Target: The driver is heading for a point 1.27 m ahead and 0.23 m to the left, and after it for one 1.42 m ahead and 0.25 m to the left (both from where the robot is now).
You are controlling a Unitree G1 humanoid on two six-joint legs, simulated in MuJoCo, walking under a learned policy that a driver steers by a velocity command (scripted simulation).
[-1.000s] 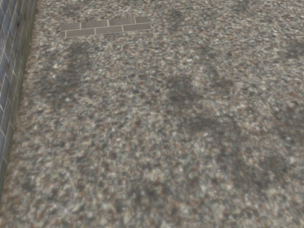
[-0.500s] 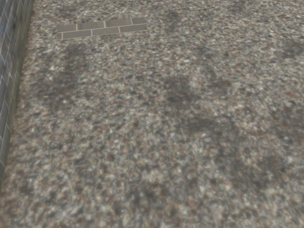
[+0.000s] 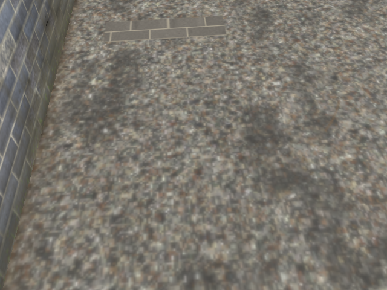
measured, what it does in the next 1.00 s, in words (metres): walks ahead: left foot, then right foot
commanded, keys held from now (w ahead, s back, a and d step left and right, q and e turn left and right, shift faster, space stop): w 0.94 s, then w+q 0.06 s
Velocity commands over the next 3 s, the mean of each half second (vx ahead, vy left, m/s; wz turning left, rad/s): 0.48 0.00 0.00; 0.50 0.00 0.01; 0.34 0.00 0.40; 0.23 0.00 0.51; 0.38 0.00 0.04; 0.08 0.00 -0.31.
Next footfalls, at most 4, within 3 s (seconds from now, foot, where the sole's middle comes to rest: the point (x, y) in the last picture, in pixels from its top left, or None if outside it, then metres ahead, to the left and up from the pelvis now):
0.10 left None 0.23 0.14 -0.75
0.60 right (244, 273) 0.53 -0.09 -0.75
1.16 left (184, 189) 0.85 0.13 -0.75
1.78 right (218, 150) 1.05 0.00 -0.75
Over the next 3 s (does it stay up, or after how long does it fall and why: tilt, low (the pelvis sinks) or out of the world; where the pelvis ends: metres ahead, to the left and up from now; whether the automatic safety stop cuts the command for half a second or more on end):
stays up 1.21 0.23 0.02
